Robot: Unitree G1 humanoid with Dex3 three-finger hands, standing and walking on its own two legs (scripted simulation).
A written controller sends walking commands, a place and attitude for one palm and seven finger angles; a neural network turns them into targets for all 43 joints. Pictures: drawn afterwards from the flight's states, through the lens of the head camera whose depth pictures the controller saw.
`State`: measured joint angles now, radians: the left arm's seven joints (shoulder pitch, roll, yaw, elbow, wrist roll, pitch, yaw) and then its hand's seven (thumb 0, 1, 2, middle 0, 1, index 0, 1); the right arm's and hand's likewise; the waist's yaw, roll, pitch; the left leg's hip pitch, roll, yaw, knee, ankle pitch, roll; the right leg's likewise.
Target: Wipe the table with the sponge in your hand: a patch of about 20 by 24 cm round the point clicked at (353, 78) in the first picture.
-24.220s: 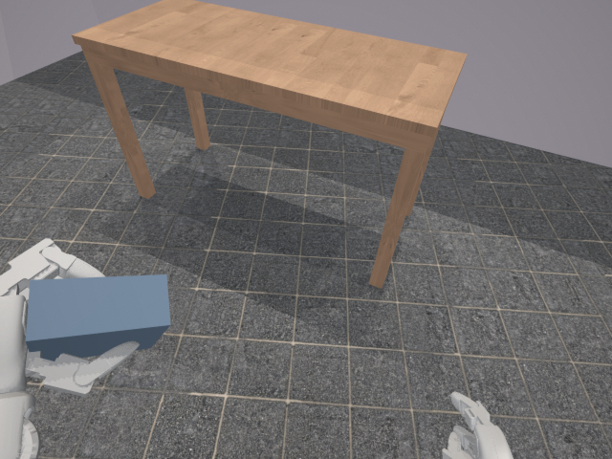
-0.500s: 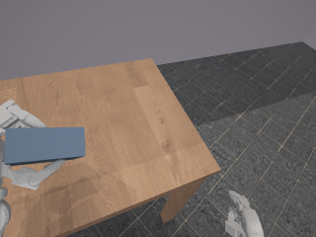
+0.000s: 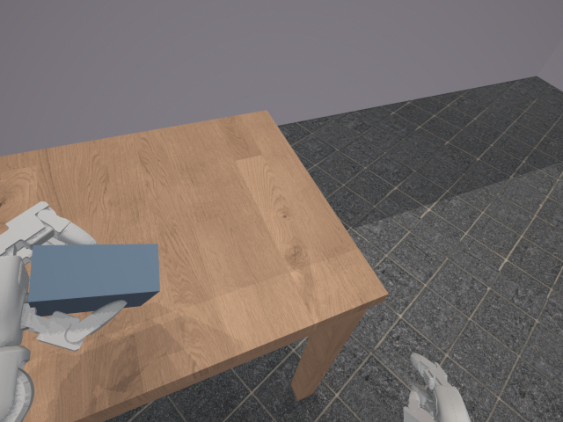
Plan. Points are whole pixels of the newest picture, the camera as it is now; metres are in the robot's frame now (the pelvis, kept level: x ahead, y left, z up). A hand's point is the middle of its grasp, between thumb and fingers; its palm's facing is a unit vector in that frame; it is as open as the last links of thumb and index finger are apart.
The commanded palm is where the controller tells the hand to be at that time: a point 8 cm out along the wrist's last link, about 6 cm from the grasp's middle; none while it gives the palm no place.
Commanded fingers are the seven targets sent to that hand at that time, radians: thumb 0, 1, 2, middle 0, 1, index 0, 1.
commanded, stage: shuffle to correct the standing spot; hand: left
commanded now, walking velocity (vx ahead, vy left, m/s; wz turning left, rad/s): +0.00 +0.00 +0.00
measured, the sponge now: (113, 279) +0.23 +0.22 +0.13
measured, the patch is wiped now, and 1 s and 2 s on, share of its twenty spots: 0.00 0.00 0.00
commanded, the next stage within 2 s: none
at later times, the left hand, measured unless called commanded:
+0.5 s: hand (125, 263) +0.24 +0.20 +0.16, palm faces +0.32 -0.87 -0.38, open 9.5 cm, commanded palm +0.17 +0.24 +0.17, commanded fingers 0.00 0.10 1.30 -1.20 -1.60 -1.20 -1.60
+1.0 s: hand (165, 264) +0.24 +0.16 +0.16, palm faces +0.27 -0.87 -0.41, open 9.5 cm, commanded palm +0.18 +0.20 +0.17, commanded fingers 0.00 0.10 1.30 -1.20 -1.60 -1.20 -1.60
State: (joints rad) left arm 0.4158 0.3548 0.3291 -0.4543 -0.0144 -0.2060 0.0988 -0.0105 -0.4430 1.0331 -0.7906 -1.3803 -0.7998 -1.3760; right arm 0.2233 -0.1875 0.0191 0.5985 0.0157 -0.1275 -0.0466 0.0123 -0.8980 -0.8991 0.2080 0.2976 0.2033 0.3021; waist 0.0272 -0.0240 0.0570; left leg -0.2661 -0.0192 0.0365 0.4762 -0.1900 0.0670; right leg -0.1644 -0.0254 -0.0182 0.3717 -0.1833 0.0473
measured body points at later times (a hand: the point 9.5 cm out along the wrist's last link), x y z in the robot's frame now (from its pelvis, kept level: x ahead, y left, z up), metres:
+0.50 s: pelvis +0.01 -0.04 +0.00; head +0.04 -0.01 +0.45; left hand +0.21 +0.24 +0.18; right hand +0.19 -0.26 -0.07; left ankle +0.04 +0.07 -0.74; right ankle +0.01 -0.16 -0.74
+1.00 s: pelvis +0.02 -0.07 -0.01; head +0.05 -0.06 +0.44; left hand +0.22 +0.20 +0.18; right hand +0.18 -0.33 -0.08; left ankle +0.04 +0.07 -0.74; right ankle +0.01 -0.16 -0.74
